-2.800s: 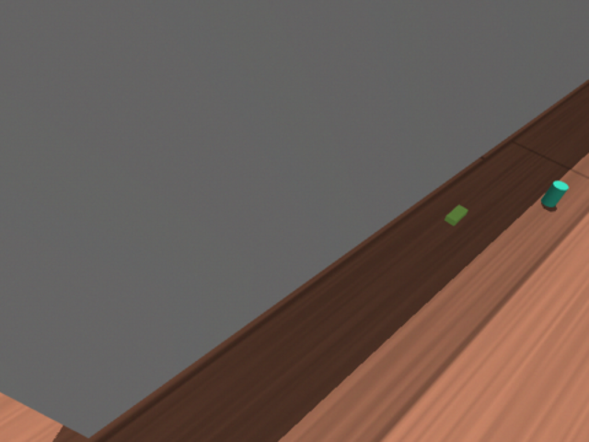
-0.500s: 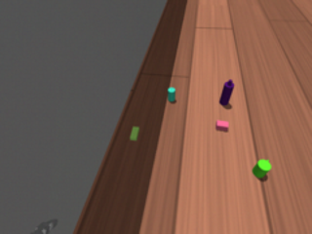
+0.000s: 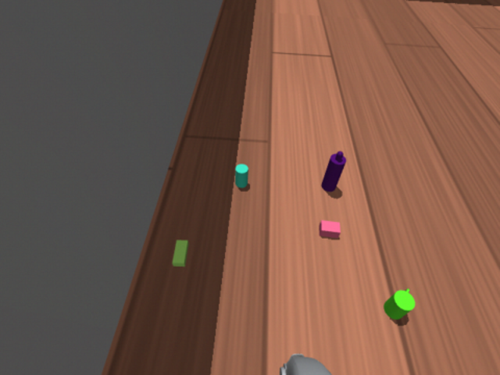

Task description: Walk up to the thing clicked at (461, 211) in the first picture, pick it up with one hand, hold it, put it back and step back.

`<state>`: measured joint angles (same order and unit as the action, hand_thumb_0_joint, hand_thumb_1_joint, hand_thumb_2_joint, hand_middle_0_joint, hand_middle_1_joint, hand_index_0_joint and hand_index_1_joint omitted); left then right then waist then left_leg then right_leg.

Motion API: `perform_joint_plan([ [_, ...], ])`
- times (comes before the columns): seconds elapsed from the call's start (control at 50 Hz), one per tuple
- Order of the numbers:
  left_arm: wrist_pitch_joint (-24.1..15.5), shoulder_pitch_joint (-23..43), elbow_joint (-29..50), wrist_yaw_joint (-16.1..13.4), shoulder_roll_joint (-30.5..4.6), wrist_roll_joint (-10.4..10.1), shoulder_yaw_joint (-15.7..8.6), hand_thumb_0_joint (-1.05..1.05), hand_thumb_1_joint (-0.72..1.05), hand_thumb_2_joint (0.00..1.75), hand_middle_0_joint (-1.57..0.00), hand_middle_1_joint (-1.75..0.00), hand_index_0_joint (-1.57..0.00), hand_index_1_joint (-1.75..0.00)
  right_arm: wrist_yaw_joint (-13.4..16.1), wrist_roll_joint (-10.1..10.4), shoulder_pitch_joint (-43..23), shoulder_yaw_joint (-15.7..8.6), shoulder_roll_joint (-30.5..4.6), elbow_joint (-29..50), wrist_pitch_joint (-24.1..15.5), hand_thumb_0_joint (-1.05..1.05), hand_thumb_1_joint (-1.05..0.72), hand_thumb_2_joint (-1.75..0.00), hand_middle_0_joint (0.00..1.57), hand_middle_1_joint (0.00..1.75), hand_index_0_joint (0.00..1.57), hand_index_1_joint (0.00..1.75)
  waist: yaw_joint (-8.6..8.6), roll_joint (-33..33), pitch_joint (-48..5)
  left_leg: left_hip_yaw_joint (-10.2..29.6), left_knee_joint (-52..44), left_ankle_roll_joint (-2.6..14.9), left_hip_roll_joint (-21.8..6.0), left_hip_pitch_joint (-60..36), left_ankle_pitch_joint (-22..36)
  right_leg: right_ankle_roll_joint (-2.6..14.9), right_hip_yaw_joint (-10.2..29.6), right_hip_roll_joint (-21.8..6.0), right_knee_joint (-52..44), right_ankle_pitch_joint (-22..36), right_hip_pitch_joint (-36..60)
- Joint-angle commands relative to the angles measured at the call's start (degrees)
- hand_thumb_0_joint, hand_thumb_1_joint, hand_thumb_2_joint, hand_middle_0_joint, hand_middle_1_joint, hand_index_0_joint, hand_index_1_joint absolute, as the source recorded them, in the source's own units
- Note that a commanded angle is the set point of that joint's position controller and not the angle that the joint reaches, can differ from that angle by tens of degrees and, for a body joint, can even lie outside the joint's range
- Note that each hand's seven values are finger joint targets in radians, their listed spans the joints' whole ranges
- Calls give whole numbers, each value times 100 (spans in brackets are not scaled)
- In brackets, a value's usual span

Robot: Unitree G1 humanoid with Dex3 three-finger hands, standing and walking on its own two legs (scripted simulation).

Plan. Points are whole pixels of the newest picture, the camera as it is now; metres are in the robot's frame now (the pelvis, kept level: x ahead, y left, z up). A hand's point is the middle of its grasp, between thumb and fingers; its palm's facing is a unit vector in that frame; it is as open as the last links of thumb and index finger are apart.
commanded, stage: walk up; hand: left
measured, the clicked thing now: (180, 253) +0.73 +0.25 -0.75
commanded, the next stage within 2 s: none
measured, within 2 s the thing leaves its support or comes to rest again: neither
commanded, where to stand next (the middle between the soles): +0.35 +0.01 m, yaw +2 degrees
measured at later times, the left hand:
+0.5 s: hand (97, 349) +0.22 +0.27 -0.14, palm faces +0.00 -0.92 -0.40, open 7.4 cm
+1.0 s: hand (121, 277) +0.36 +0.26 -0.16, palm faces -0.02 -0.91 -0.41, open 7.4 cm
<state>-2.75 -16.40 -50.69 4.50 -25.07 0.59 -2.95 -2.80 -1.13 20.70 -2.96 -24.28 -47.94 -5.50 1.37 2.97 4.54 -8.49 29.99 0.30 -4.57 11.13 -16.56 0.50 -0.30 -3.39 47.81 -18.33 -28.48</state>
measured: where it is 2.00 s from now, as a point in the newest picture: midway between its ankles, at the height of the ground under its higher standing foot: (241, 354)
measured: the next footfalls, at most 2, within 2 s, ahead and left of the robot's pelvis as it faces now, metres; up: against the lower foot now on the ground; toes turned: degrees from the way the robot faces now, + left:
right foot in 0.12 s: +0.19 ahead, -0.14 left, +0.00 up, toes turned -3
left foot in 0.54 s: +0.33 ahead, +0.12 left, +0.00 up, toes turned +4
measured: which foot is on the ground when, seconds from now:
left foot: down 0.00-0.14, up 0.16-0.52, down 0.54-1.00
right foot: up 0.00-0.10, down 0.12-0.56, up 0.58-0.86, down 0.88-1.00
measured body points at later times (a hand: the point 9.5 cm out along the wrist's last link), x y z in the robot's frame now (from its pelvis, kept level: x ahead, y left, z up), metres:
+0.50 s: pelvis +0.19 -0.01 -0.01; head +0.21 -0.02 +0.44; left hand +0.22 +0.32 -0.11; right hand +0.28 -0.33 -0.12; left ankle +0.30 +0.13 -0.72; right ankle +0.15 -0.14 -0.73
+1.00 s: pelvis +0.28 +0.00 -0.02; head +0.32 -0.02 +0.43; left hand +0.36 +0.31 -0.13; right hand +0.39 -0.31 -0.15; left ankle +0.29 +0.12 -0.73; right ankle +0.34 -0.12 -0.73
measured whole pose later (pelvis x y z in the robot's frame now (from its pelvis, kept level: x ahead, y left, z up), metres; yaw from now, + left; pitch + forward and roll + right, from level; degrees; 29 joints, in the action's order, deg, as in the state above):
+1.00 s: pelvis +0.28 +0.00 -0.02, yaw +1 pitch -2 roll +1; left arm -2.2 -10.1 -54.7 -0.2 -21.5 0.6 -0.5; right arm -0.6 1.2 8.7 -1.2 -22.3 -53.1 0.6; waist -0.4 -1.9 6.4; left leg -2.0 43.1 1.1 -1.3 18.9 -24.2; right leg 0.5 -1.8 -2.0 42.0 -16.9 -23.0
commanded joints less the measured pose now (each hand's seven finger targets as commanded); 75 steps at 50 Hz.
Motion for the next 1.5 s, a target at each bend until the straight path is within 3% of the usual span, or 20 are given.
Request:
perform_joint_plan([
  [0.0,-154,246,483,-18,-876,-4,-346,0,90,90,-20,-30,-20,-30,61,35,-99,-455,-1582,475,-72,0,-90,-90,20,30,20,30,-6,-1330,-183,852,-1091,1053,-1022,196,324,53,-330,78,-947,612,606],
  [0.08,-231,-628,138,-144,-1172,11,-529,0,90,90,-20,-30,-20,-30,68,63,-133,-293,-1168,579,51,0,-90,-90,20,30,20,30,-575,-179,-600,450,890,659,-630,1308,118,226,-264,346,-1588,382,2769],
  [0.1,-299,-1089,141,-228,-1652,45,-684,0,90,90,-20,-30,-20,-30,75,88,57,-142,-741,659,35,0,-90,-90,20,30,20,30,-793,1290,-786,64,2760,369,-30,2116,-215,564,1577,-745,-2506,-766,3334],
  [0.12,-330,-1131,275,-268,-2050,-3,-698,0,90,90,-20,-30,-20,-30,112,134,-62,-161,-903,690,82,0,-90,-90,20,30,20,30,-825,1470,-709,469,3576,209,481,3018,-1446,1321,3895,-1990,-3444,-1119,3355],
  [0.14,-305,-747,387,-270,-1994,-68,-648,0,90,90,-20,-30,-20,-30,181,54,-269,-297,-1320,570,153,0,-90,-90,20,30,20,30,-680,612,-320,1069,3907,201,15,2896,-1510,1625,3907,-2178,-3363,-1330,2560],
  [0.2,-302,-188,485,-359,-1501,-127,-501,0,90,90,-20,-30,-20,-30,133,162,90,-280,-1265,210,174,0,-90,-90,20,30,20,30,-280,430,-80,1209,3372,189,-220,2607,-536,1139,2036,-1304,-3116,180,2074],
  [0.24,-346,-71,545,-348,-1408,-93,-463,0,90,90,-20,-30,-20,-30,64,95,295,-304,-1204,63,189,0,-90,-90,20,30,20,30,-168,549,-125,1059,3000,77,-231,2145,-227,1194,1325,-1077,-3023,935,1654],
  [0.42,-391,-361,660,-353,-1464,-35,-443,0,90,90,-20,-30,-20,-30,-148,-17,-800,-356,-929,428,146,0,-90,-90,20,30,20,30,-386,438,-155,542,900,22,-109,1450,367,1186,668,-1096,-2758,1230,1584],
  [0.5,-314,-185,756,-378,-1204,-7,-268,0,90,90,-20,-30,-20,-30,-77,-36,265,-520,-1194,55,87,0,-90,-90,20,30,20,30,350,-543,-714,376,70,287,331,-901,291,741,126,-657,-804,1664,652],
  [0.52,-310,-431,794,-400,-765,-51,-105,0,90,90,-20,-30,-20,-30,27,-78,706,-637,-1605,9,68,0,-90,-90,20,30,20,30,473,-1795,-1023,1892,-635,625,-695,-1473,-75,365,-333,-158,925,1178,52],
  [0.54,-261,-594,777,-448,-705,-112,-105,0,90,90,-20,-30,-20,-30,79,-10,644,-671,-1955,217,63,0,-90,-90,20,30,20,30,338,-2069,-850,4112,-1439,1126,-1899,-1676,17,151,-284,673,1468,-1158,-1061],
  [0.56,-195,-415,619,-543,-1226,-37,-203,0,90,90,-20,-30,-20,-30,70,135,443,-699,-1973,232,108,0,-90,-90,20,30,20,30,312,-1398,-731,4212,-1291,1610,-2121,-1111,184,209,256,251,2074,-1430,-917],
  [0.64,-114,-738,229,-479,-1116,-104,-203,0,90,90,-20,-30,-20,-30,182,127,-409,-409,-1383,407,117,0,-90,-90,20,30,20,30,-215,-1124,-236,1843,-998,1179,-1176,228,1408,152,217,-156,1299,-590,-65],
  [0.78,-15,-395,10,-567,-730,-79,-181,0,90,90,-20,-30,-20,-30,261,123,-827,-218,-1198,340,244,0,-90,-90,20,30,20,30,-248,-1255,-703,1219,71,1143,-1063,583,3522,26,-203,127,-430,304,1149],
  [0.84,-78,-183,-75,-604,-1012,1,-233,0,90,90,-20,-30,-20,-30,265,234,-1128,-92,-877,310,376,0,-90,-90,20,30,20,30,-390,-522,-784,1025,769,482,-576,1218,1398,289,228,-83,-1569,1636,1939],
  [0.88,-119,458,78,-604,-1509,-29,-254,0,90,90,-20,-30,-20,-30,315,262,-839,-26,-650,118,497,0,-90,-90,20,30,20,30,-108,646,-653,744,1635,104,275,966,-973,1223,2357,-1773,-2523,1734,970],
  [0.9,-104,802,98,-603,-1502,-25,-212,0,90,90,-20,-30,-20,-30,340,220,-854,-127,-928,-96,545,0,-90,-90,20,30,20,30,-49,639,-477,805,1858,124,228,623,-1412,1436,2347,-1735,-2359,1750,601],
  [0.98,-26,1037,-69,-614,-1173,-13,-107,0,90,90,-20,-30,-20,-30,292,224,-721,-116,-954,-507,461,0,-90,-90,20,30,20,30,43,686,-813,990,460,198,52,142,526,663,1140,-932,-1725,2047,921],
  [1.02,20,1037,-173,-585,-969,-75,-68,0,90,90,-20,-30,-20,-30,264,159,-1149,-130,-1181,-527,409,0,-90,-90,20,30,20,30,-174,53,-888,1584,90,395,-324,333,591,301,633,-437,-1559,1118,1043],
  [1.48,60,1821,-1174,-458,-753,-49,17,0,90,90,-20,-30,-20,-30,231,104,-1883,69,-927,-1454,406,0,-90,-90,20,30,20,30,-167,-395,-764,1367,-1305,145,-314,-24,687,79,379,-466,-2941,1181,2220],
])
